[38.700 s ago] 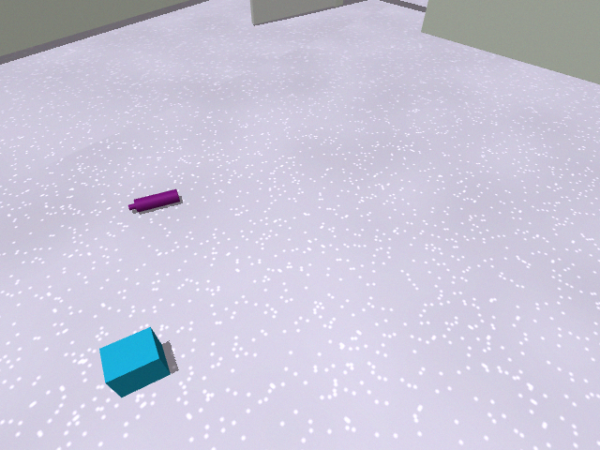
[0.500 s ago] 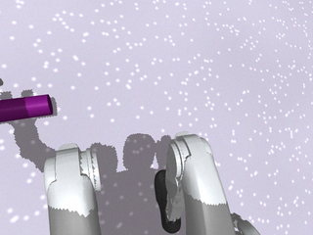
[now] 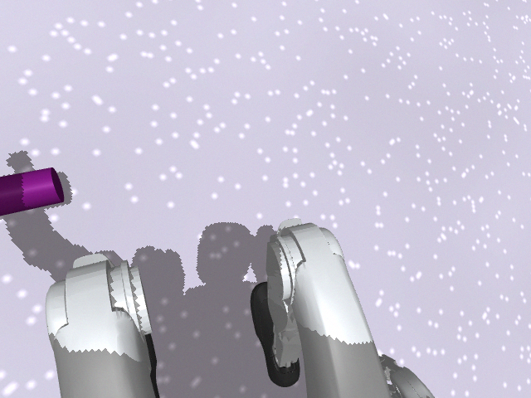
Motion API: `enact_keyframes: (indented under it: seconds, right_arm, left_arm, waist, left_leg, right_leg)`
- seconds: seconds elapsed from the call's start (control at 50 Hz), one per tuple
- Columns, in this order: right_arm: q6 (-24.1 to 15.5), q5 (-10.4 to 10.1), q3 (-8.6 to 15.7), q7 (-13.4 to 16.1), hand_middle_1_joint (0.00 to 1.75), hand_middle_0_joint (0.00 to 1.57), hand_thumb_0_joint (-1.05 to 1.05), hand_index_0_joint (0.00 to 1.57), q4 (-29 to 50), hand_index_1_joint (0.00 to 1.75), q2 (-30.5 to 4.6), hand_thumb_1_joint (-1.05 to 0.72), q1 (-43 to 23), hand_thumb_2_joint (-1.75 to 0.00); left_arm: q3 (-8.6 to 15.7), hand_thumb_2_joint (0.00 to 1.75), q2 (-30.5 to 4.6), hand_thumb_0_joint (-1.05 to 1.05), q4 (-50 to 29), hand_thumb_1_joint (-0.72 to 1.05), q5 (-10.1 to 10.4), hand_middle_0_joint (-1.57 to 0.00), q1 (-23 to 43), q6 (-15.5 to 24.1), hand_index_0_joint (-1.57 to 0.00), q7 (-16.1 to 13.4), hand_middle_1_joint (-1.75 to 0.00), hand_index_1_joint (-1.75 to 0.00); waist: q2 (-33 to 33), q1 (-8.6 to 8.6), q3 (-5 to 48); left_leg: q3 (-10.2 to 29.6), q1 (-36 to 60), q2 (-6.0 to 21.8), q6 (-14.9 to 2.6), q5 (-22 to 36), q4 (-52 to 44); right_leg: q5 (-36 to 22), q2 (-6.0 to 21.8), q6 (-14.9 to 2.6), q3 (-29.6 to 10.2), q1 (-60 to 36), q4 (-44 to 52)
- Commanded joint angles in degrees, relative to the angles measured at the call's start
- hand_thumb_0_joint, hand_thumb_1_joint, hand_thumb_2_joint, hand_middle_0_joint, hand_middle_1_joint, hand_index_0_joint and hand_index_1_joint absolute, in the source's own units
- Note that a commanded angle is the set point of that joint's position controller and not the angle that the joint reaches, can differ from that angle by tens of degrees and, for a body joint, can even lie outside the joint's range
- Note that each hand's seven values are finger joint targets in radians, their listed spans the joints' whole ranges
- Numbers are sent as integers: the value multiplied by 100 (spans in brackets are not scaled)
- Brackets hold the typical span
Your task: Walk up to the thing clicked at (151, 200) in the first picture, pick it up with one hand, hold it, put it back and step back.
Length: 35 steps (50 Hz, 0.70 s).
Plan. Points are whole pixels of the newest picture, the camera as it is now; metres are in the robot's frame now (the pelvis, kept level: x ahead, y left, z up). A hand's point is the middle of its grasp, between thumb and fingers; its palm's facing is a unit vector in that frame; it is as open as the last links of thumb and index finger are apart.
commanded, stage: rest palm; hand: left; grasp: from above
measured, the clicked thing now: out of the picture +0.43 +0.37 -0.29
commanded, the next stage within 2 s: close in 0.68 s
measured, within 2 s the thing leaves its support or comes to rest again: neither
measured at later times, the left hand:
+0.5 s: hand out of the picture +0.44 +0.34 -0.24, palm faces -0.39 -0.14 -0.91, open 14.3 cm
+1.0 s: hand out of the picture +0.43 +0.34 -0.25, palm faces -0.43 -0.15 -0.89, open 13.7 cm
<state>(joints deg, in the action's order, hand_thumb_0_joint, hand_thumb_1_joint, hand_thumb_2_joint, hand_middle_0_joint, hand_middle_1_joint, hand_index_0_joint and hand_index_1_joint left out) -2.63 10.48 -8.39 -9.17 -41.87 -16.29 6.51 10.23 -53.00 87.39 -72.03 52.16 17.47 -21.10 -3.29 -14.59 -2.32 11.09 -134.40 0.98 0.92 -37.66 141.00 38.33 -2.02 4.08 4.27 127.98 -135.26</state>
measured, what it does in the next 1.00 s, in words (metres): stands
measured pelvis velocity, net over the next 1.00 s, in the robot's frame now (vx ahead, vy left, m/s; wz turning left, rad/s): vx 0.01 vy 0.01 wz -0.07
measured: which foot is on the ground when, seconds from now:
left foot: down 0.00-1.00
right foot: down 0.00-1.00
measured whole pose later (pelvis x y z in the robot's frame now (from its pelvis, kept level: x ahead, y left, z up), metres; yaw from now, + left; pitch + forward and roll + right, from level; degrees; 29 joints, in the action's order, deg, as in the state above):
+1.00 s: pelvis +0.01 +0.01 -0.02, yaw -4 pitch +25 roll -13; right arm -9.4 17.8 -14.3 -13.7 -42.5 -18.5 2.5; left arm 10.5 -58.3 97.5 -77.3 52.4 20.4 -36.5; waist -8.7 -17.8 -6.9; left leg 15.9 -134.5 1.2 1.4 -40.8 148.4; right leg 39.1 -4.1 4.1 7.6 127.2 -139.1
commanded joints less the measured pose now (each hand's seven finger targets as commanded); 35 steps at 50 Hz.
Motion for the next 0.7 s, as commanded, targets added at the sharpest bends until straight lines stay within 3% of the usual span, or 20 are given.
enact_keyframes:
  seconds: [0.0,0.08,0.18,0.26,0.3,0.32,0.36,0.38,0.4,0.5,0.52,0.54,0.56,0.6,0.62,0.68]
  right_arm:
    - [-48,118,396,129,30,20,0,20,-23,30,-1593,-89,917,-90]
    - [-65,297,295,139,30,20,0,20,-76,30,-1700,-88,869,-90]
    - [-190,533,232,71,30,20,0,20,-142,30,-1749,-88,717,-90]
    - [-343,638,205,-30,30,20,0,20,-208,30,-1795,-88,616,-90]
    - [-453,685,181,-111,30,20,0,20,-169,30,-1828,-89,566,-90]
    - [-489,683,155,-144,30,20,0,20,-196,30,-1870,-89,618,-90]
    - [-587,676,156,-205,30,20,0,20,-110,30,-1904,-89,535,-90]
    - [-602,655,157,-218,30,20,0,20,-96,30,-1903,-89,549,-90]
    - [-655,647,143,-259,30,20,0,20,-80,30,-1878,-89,518,-90]
    - [-708,612,227,-310,30,20,0,20,-22,30,-1906,-89,622,-90]
    - [-698,605,209,-313,30,20,0,20,-17,30,-1912,-89,607,-90]
    - [-703,594,198,-323,30,20,0,20,48,30,-1859,-89,539,-90]
    - [-719,619,173,-337,30,20,0,20,33,30,-1859,-89,596,-90]
    - [-707,556,214,-310,30,20,0,20,-12,30,-1936,-89,661,-90]
    - [-704,555,189,-331,30,20,0,20,-14,30,-1928,-89,742,-90]
    - [-642,587,148,-344,30,20,0,20,-41,30,-1943,-89,760,-90]
  left_arm:
    - [129,102,-1662,0,-587,-58,27,-6,1610,481,-5,-430,-100,-101]
    - [293,102,-1937,0,-415,-56,-283,-6,1631,738,-5,-884,-99,-100]
    - [216,103,-1940,0,-60,-56,-645,-6,1535,579,-4,-1448,-97,-99]
    - [239,103,-1932,0,164,-56,-639,-6,1494,244,-4,-1762,-97,-98]
    - [143,103,-1900,0,304,-56,-675,-6,1593,59,-4,-1786,-97,-99]
    - [256,103,-1971,0,284,-56,-615,-6,1627,-1,-4,-1822,-97,-98]
    - [352,103,-2180,0,112,-58,-562,-6,1697,-121,-4,-1820,-96,-98]
    - [434,104,-2166,0,159,-58,-519,-6,1448,-201,-4,-1801,-96,-98]
    - [266,103,-1987,0,408,-58,-457,-6,1394,-264,-4,-1741,-97,-98]
    - [542,101,-2091,0,242,-57,-186,-6,1055,-379,-4,-1484,-97,-99]
    - [510,100,-2106,0,233,-57,-156,-6,1116,-372,-4,-1424,-98,-99]
    - [323,101,-1836,0,157,-57,-94,-6,1146,-346,-4,-1340,-98,-99]
    - [204,101,-1759,0,85,-57,-73,-6,1349,-301,-4,-1260,-98,-100]
    - [384,101,-2054,0,59,-58,-6,-6,1254,-193,-4,-1198,-98,-100]
    - [392,102,-2093,0,51,-58,-32,-6,1262,-140,-4,-1161,-97,-99]
    - [358,103,-1982,0,11,-59,-53,-6,1262,79,-4,-1160,-97,-99]
  waist:
    - [1770,-134,3549]
    - [2043,-161,3481]
    - [2506,-239,3496]
    - [2667,-235,3403]
    - [2639,-336,3263]
    - [2622,-357,3212]
    - [2589,-303,3286]
    - [2648,-194,3377]
    - [2569,-274,3231]
    - [2525,-199,3472]
    - [2452,-239,3418]
    - [2445,-262,3399]
    - [2465,-436,3327]
    - [2340,-353,3302]
    - [2298,-402,3286]
    - [2302,-435,3299]
  left_leg:
    - [-619,2675,-37,-228,490,-1140]
    - [-585,2930,-18,-176,479,-1120]
    - [-553,3349,39,-102,753,-1070]
    - [-548,3229,47,-81,861,-1033]
    - [-556,3105,63,-99,784,-920]
    - [-531,3063,56,-111,850,-962]
    - [-521,2984,65,-126,835,-897]
    - [-529,3008,58,-128,907,-945]
    - [-527,2898,58,-127,807,-922]
    - [-441,2937,74,-136,1142,-913]
    - [-444,2810,72,-151,1057,-880]
    - [-452,2805,69,-152,1055,-869]
    - [-438,2792,73,-167,984,-827]
    - [-408,2715,86,-176,856,-808]
    - [-417,2767,85,-171,936,-756]
    - [-374,2885,98,-149,1045,-776]
  right_leg:
    - [-792,-165,-520,649,-1666,1292]
    - [-780,-179,-503,780,-1539,1125]
    - [-1004,-230,-514,893,-1277,875]
    - [-1168,-255,-526,946,-1238,772]
    - [-1180,-273,-507,955,-1205,755]
    - [-1260,-269,-485,986,-1274,752]
    - [-1279,-267,-495,979,-1315,717]
    - [-1318,-282,-502,963,-1434,758]
    - [-1251,-271,-500,980,-1371,692]
    - [-1525,-284,-489,990,-1654,723]
    - [-1475,-280,-493,980,-1673,735]
    - [-1478,-278,-491,953,-1681,770]
    - [-1468,-282,-473,978,-1686,761]
    - [-1345,-284,-481,962,-1741,821]
    - [-1398,-270,-467,964,-1768,786]
    - [-1465,-291,-449,1023,-1843,782]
